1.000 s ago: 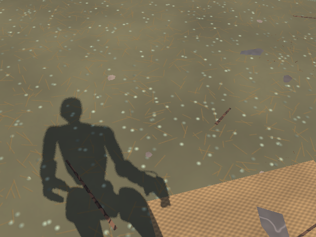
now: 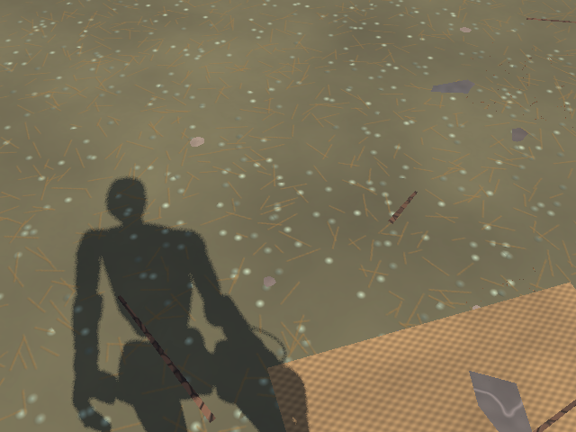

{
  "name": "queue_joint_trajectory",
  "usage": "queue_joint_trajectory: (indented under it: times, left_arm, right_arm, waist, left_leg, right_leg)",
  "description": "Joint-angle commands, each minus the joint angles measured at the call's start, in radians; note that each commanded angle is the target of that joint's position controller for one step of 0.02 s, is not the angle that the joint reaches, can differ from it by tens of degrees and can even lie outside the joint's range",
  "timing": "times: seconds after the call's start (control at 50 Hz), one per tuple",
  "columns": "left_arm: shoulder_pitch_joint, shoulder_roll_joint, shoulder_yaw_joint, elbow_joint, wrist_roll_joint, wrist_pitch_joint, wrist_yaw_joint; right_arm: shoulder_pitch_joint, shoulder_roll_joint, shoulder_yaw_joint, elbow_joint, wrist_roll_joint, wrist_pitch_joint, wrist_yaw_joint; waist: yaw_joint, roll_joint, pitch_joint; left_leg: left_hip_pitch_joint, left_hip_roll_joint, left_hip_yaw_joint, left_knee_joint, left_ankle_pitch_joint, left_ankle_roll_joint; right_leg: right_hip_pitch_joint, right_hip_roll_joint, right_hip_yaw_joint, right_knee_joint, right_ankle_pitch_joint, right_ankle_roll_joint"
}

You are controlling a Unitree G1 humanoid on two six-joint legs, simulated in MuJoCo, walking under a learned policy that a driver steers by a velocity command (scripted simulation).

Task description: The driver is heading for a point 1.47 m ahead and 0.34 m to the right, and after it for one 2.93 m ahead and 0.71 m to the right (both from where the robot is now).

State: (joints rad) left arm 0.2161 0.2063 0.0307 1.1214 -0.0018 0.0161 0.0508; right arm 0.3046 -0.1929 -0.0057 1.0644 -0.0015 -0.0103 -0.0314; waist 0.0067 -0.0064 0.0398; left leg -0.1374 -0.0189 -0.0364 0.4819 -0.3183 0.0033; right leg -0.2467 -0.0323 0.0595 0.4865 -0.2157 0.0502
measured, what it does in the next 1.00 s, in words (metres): walks ahead: left foot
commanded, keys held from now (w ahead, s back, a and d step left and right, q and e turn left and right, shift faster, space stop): no key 0.12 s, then w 0.70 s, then w+e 0.18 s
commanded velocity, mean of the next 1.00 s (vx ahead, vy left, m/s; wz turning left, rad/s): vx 0.32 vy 0.00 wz -0.03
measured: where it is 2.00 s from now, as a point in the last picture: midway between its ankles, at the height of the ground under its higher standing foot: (339, 292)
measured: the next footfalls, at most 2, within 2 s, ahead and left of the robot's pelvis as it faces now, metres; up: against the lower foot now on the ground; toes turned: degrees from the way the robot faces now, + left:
left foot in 0.82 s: +0.44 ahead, +0.11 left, +0.00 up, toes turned +3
right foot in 1.40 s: +0.73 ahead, -0.14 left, +0.00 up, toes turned -18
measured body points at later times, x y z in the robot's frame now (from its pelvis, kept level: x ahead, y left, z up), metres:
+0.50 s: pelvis +0.08 -0.04 +0.01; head +0.09 -0.06 +0.46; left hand +0.03 +0.20 -0.14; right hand +0.13 -0.30 -0.14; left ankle +0.03 +0.10 -0.65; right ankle +0.03 -0.13 -0.74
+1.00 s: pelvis +0.35 +0.03 +0.00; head +0.37 +0.03 +0.45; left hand +0.40 +0.29 -0.14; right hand +0.43 -0.24 -0.13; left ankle +0.40 +0.11 -0.74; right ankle +0.28 -0.12 -0.64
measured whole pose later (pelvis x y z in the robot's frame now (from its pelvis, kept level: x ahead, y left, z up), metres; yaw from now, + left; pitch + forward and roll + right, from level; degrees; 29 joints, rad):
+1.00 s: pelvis +0.35 +0.03 +0.00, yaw -3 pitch +0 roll +1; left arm 0.30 0.25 0.05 0.98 -0.04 -0.08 0.02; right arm 0.19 -0.23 -0.05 0.96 0.00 -0.12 0.04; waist 0.00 -0.04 0.04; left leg -0.25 -0.04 0.12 0.40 -0.15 0.07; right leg -0.46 -0.07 0.06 1.20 -0.30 -0.06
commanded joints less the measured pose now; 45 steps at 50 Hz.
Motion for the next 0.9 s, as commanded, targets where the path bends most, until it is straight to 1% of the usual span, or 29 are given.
queue_joint_trajectory:
  times: [0.02, 0.12, 0.14, 0.18, 0.2, 0.24, 0.26, 0.28, 0.32, 0.34, 0.36, 0.38, 0.4, 0.42, 0.44, 0.48, 0.5, 0.54, 0.6, 0.66, 0.72, 0.76, 0.78, 0.8, 0.82, 0.84, 0.86, 0.88, 0.9]
  left_arm:
    - [0.038, 0.098, 0.012, -0.017, 0.000, -0.005, 0.003]
    - [0.050, 0.092, 0.008, -0.012, -0.001, -0.005, 0.003]
    - [0.067, 0.078, 0.005, -0.003, 0.000, -0.004, 0.003]
    - [0.067, 0.081, 0.007, -0.004, -0.008, -0.005, 0.006]
    - [0.051, 0.082, 0.008, -0.016, -0.008, -0.012, 0.004]
    - [0.010, 0.046, 0.000, -0.047, -0.009, -0.045, -0.011]
    - [-0.002, 0.043, -0.002, -0.058, -0.013, -0.064, -0.022]
    - [0.006, 0.041, -0.001, -0.064, -0.022, -0.080, -0.032]
    - [0.110, 0.037, 0.003, -0.036, -0.033, -0.103, -0.045]
    - [0.195, 0.052, 0.014, 0.002, -0.027, -0.107, -0.046]
    - [0.315, 0.105, 0.033, 0.032, -0.019, -0.109, -0.047]
    - [0.454, 0.242, 0.065, 0.044, -0.024, -0.115, -0.056]
    - [0.431, 0.210, 0.047, 0.036, -0.002, -0.130, -0.063]
    - [0.325, 0.151, 0.030, 0.002, -0.004, -0.140, -0.062]
    - [0.259, 0.118, 0.019, -0.026, -0.006, -0.144, -0.065]
    - [0.226, 0.082, 0.003, -0.044, -0.006, -0.136, -0.069]
    - [0.254, 0.062, -0.004, -0.039, -0.002, -0.128, -0.065]
    - [0.306, 0.078, -0.005, -0.033, 0.002, -0.117, -0.053]
    - [0.302, 0.125, 0.001, -0.054, 0.007, -0.105, -0.034]
    - [0.326, 0.152, 0.010, -0.060, 0.000, -0.103, -0.027]
    - [0.336, 0.155, 0.019, -0.054, -0.015, -0.102, -0.025]
    - [0.313, 0.169, 0.028, -0.061, -0.015, -0.095, -0.026]
    - [0.299, 0.183, 0.033, -0.068, -0.010, -0.090, -0.026]
    - [0.281, 0.185, 0.035, -0.074, -0.003, -0.081, -0.027]
    - [0.267, 0.175, 0.029, -0.088, 0.004, -0.075, -0.029]
    - [0.290, 0.119, 0.007, -0.117, 0.024, -0.078, -0.034]
    - [0.424, -0.043, -0.031, -0.109, -0.005, -0.102, -0.045]
    - [0.320, 0.084, -0.001, -0.117, -0.039, -0.127, -0.046]
    - [0.217, 0.139, 0.017, -0.152, -0.061, -0.138, -0.043]
  right_arm:
    - [0.070, -0.094, -0.014, -0.011, 0.001, -0.005, -0.003]
    - [0.086, -0.087, -0.011, -0.003, 0.001, -0.005, -0.004]
    - [0.105, -0.078, -0.009, 0.007, 0.001, -0.004, -0.005]
    - [0.104, -0.121, -0.024, 0.000, 0.012, 0.002, -0.013]
    - [0.109, -0.142, -0.030, -0.009, 0.017, 0.001, -0.015]
    - [0.141, -0.200, -0.052, -0.015, 0.029, -0.014, -0.013]
    - [0.134, -0.210, -0.059, -0.022, 0.032, -0.022, -0.012]
    - [0.105, -0.198, -0.058, -0.033, 0.030, -0.029, -0.010]
    - [0.021, -0.170, -0.051, -0.062, 0.040, -0.033, -0.002]
    - [0.002, -0.163, -0.050, -0.075, 0.041, -0.034, 0.001]
    - [-0.018, -0.130, -0.040, -0.090, 0.033, -0.043, 0.005]
    - [-0.015, -0.072, -0.027, -0.127, 0.028, -0.060, 0.001]
    - [-0.020, -0.080, -0.029, -0.139, 0.046, -0.078, 0.003]
    - [-0.033, -0.099, -0.033, -0.144, 0.058, -0.090, 0.012]
    - [-0.034, -0.100, -0.034, -0.135, 0.053, -0.099, 0.021]
    - [-0.068, -0.143, -0.057, -0.137, 0.032, -0.108, 0.027]
    - [-0.077, -0.142, -0.063, -0.137, 0.029, -0.105, 0.034]
    - [-0.113, -0.101, -0.057, -0.148, 0.027, -0.095, 0.045]
    - [-0.268, -0.062, -0.039, -0.211, 0.025, -0.089, 0.048]
    - [-0.371, -0.072, -0.031, -0.249, 0.031, -0.090, 0.059]
    - [-0.423, -0.095, -0.031, -0.279, 0.035, -0.093, 0.071]
    - [-0.397, -0.125, -0.042, -0.284, 0.033, -0.099, 0.078]
    - [-0.343, -0.151, -0.055, -0.273, 0.033, -0.101, 0.078]
    - [-0.217, -0.185, -0.076, -0.238, 0.034, -0.100, 0.074]
    - [-0.040, -0.227, -0.100, -0.184, 0.038, -0.095, 0.066]
    - [0.127, -0.313, -0.120, -0.154, 0.023, -0.088, 0.053]
    - [0.155, -0.330, -0.114, -0.140, 0.004, -0.090, 0.066]
    - [0.085, -0.228, -0.089, -0.146, 0.011, -0.098, 0.068]
    - [-0.013, -0.184, -0.076, -0.161, 0.015, -0.105, 0.066]
  waist:
    - [-0.001, 0.008, 0.023]
    - [-0.001, 0.007, 0.026]
    - [-0.002, 0.014, 0.004]
    - [-0.009, 0.060, 0.047]
    - [-0.018, 0.087, 0.088]
    - [-0.041, 0.191, 0.138]
    - [-0.042, 0.202, 0.163]
    - [-0.021, 0.199, 0.182]
    - [0.052, 0.163, 0.170]
    - [0.077, 0.111, 0.142]
    - [0.114, -0.035, 0.081]
    - [0.141, -0.304, 0.002]
    - [0.107, -0.261, 0.010]
    - [0.062, -0.144, 0.092]
    - [0.042, -0.096, 0.102]
    - [0.027, -0.073, 0.095]
    - [0.031, -0.085, 0.078]
    - [0.038, -0.081, 0.062]
    - [0.057, -0.062, 0.092]
    - [0.074, -0.085, 0.110]
    - [0.058, -0.083, 0.132]
    - [0.018, -0.088, 0.096]
    - [-0.018, -0.108, 0.044]
    - [-0.087, -0.120, -0.040]
    - [-0.168, -0.111, -0.146]
    - [-0.195, 0.053, -0.291]
    - [-0.108, 0.322, -0.449]
    - [-0.127, 0.197, -0.315]
    - [-0.101, 0.139, -0.165]
  left_leg:
    - [-0.123, 0.022, -0.011, -0.115, 0.127, 0.009]
    - [-0.126, 0.021, -0.007, -0.113, 0.123, 0.008]
    - [-0.119, 0.014, -0.002, -0.125, 0.022, 0.011]
    - [-0.158, 0.027, -0.042, -0.154, -0.311, 0.054]
    - [-0.182, 0.068, -0.104, -0.191, -0.448, 0.087]
    - [-0.166, 0.229, -0.317, -0.294, -0.560, 0.176]
    - [-0.187, 0.292, -0.398, -0.324, -0.543, 0.216]
    - [-0.190, 0.311, -0.411, -0.322, -0.495, 0.226]
    - [-0.242, 0.241, -0.283, -0.240, -0.368, 0.167]
    - [-0.290, 0.169, -0.196, -0.143, -0.266, 0.134]
    - [-0.365, 0.083, -0.075, 0.109, -0.097, 0.089]
    - [-0.537, -0.038, 0.063, 0.441, -0.139, 0.031]
    - [-0.623, -0.020, -0.041, 0.663, -0.231, 0.043]
    - [-0.687, 0.042, -0.074, 0.763, -0.156, 0.068]
    - [-0.690, 0.081, -0.065, 0.766, -0.056, 0.086]
    - [-0.659, 0.128, -0.031, 0.655, 0.079, 0.088]
    - [-0.630, 0.132, -0.009, 0.615, 0.110, 0.079]
    - [-0.632, 0.128, 0.029, 0.545, 0.148, 0.051]
    - [-0.614, 0.113, 0.054, 0.330, 0.231, 0.015]
    - [-0.520, 0.079, 0.087, 0.175, 0.315, 0.009]
    - [-0.497, 0.077, 0.066, 0.096, 0.332, 0.039]
    - [-0.431, 0.058, 0.070, 0.063, 0.294, 0.070]
    - [-0.339, 0.028, 0.089, 0.068, 0.270, 0.087]
    - [-0.177, -0.007, 0.111, 0.079, 0.250, 0.110]
    - [0.064, -0.002, 0.098, 0.080, 0.248, 0.140]
    - [0.374, 0.230, -0.195, 0.070, 0.150, 0.206]
    - [0.588, 0.443, -0.709, -0.142, -0.105, 0.354]
    - [0.467, 0.402, -0.700, -0.223, -0.151, 0.290]
    - [0.306, 0.380, -0.512, -0.231, -0.062, 0.240]
  right_leg:
    - [0.071, 0.010, -0.024, -0.051, 0.123, -0.026]
    - [0.066, 0.012, -0.024, -0.050, 0.120, -0.028]
    - [0.076, 0.026, -0.040, -0.046, 0.032, -0.029]
    - [0.005, 0.082, -0.097, 0.031, -0.255, -0.040]
    - [-0.062, 0.090, -0.108, 0.077, -0.333, -0.050]
    - [-0.172, 0.073, -0.125, 0.254, -0.238, -0.059]
    - [-0.195, 0.034, -0.095, 0.315, -0.208, -0.075]
    - [-0.205, 0.010, -0.081, 0.311, -0.223, -0.094]
    - [-0.021, 0.018, -0.106, 0.071, -0.197, -0.126]
    - [0.123, 0.051, -0.113, -0.010, -0.123, -0.115]
    - [0.267, -0.051, 0.070, -0.098, -0.134, -0.135]
    - [0.407, -0.269, 0.485, -0.278, -0.276, -0.260]
    - [0.364, -0.375, 0.728, -0.359, -0.381, -0.335]
    - [0.311, -0.366, 0.634, -0.345, -0.366, -0.318]
    - [0.285, -0.308, 0.491, -0.344, -0.308, -0.282]
    - [0.279, -0.223, 0.279, -0.356, -0.073, -0.221]
    - [0.285, -0.191, 0.206, -0.357, 0.027, -0.207]
    - [0.298, -0.173, 0.132, -0.356, 0.175, -0.215]
    - [0.237, -0.169, 0.077, -0.386, 0.219, -0.228]
    - [0.185, -0.168, 0.036, -0.412, 0.205, -0.230]
    - [0.245, -0.208, 0.020, -0.399, 0.254, -0.221]
    - [0.312, -0.226, 0.000, -0.327, 0.426, -0.200]
    - [0.331, -0.227, -0.013, -0.249, 0.614, -0.189]
    - [0.320, -0.204, -0.041, -0.095, 0.786, -0.171]
    - [0.220, -0.158, -0.068, 0.121, 0.795, -0.140]
    - [-0.035, -0.076, -0.091, 0.470, 0.402, -0.112]
    - [-0.333, 0.106, 0.010, 0.786, -0.338, -0.074]
    - [-0.423, 0.054, 0.110, 0.894, -0.328, -0.099]
    - [-0.462, 0.004, 0.080, 0.889, -0.230, -0.118]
